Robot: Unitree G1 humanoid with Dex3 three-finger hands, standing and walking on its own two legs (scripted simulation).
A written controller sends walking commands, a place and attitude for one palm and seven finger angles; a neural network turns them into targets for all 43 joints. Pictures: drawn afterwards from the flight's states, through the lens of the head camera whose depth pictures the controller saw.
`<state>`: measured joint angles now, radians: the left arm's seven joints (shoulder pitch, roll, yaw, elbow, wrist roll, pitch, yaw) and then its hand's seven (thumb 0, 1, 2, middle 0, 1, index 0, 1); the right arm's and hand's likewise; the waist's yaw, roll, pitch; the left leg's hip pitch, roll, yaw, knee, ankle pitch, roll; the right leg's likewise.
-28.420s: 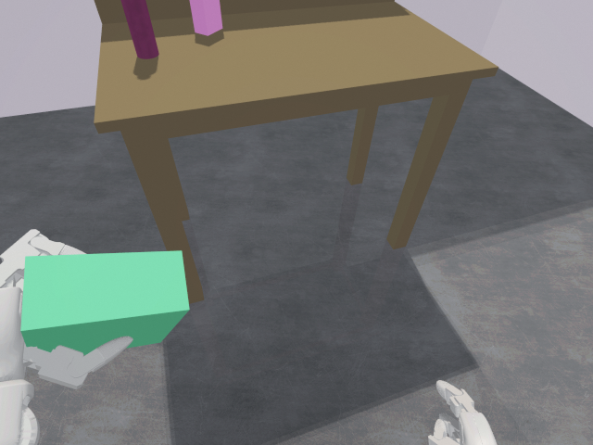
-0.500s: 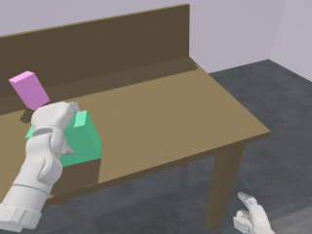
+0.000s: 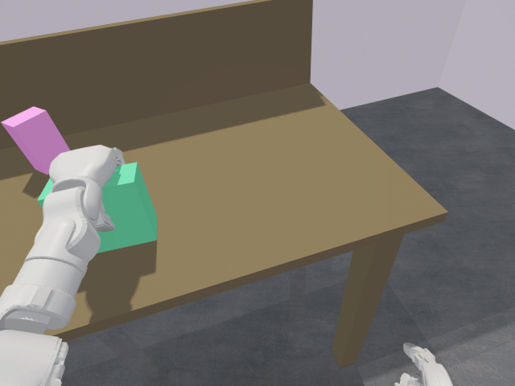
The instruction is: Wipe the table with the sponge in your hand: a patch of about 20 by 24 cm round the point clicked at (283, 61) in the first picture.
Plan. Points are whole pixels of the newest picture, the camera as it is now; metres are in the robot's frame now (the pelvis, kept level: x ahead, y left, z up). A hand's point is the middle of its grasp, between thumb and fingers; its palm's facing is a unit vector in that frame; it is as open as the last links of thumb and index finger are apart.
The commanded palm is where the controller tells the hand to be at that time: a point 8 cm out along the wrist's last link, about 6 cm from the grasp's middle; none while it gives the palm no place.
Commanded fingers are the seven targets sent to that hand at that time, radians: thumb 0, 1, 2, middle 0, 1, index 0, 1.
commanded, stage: wipe forward along the middle lane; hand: left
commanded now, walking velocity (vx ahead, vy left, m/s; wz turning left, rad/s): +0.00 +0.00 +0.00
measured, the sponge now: (110, 219) +0.35 +0.30 +0.10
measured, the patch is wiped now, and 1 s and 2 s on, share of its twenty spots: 0.95 0.95 0.95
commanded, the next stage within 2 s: slide back across to the first lane in 0.74 s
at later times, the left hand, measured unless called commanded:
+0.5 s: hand (100, 174) +0.40 +0.32 +0.15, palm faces -0.10 -0.01 -0.99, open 10.3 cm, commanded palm +0.40 +0.32 +0.18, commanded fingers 0.00 0.10 1.30 -1.20 -1.60 -1.20 -1.60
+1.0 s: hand (98, 160) +0.44 +0.34 +0.15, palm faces -0.08 -0.02 -1.00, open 10.4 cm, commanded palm +0.42 +0.35 +0.20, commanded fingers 0.00 0.10 1.30 -1.20 -1.60 -1.20 -1.60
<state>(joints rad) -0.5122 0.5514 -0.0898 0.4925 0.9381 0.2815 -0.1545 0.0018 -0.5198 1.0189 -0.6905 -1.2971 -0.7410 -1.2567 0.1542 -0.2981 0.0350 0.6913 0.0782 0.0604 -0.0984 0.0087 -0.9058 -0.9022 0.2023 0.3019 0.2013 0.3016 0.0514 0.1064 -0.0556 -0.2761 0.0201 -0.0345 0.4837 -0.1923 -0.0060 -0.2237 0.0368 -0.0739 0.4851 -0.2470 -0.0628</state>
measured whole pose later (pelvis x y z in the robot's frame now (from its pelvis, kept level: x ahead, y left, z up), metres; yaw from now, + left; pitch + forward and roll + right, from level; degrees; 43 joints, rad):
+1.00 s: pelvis +0.02 +0.04 +0.00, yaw -2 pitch +5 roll -1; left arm -0.79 0.63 -0.01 0.89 1.00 0.11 -0.10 0.02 -0.55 1.04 -0.71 -1.28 -0.76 -1.25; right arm 0.27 -0.29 0.01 0.71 0.08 0.10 -0.09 0.01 -0.91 -0.90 0.20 0.30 0.20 0.30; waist -0.01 0.07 -0.08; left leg -0.37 0.00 0.00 0.48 -0.20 0.02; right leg -0.30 0.02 -0.03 0.43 -0.22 -0.02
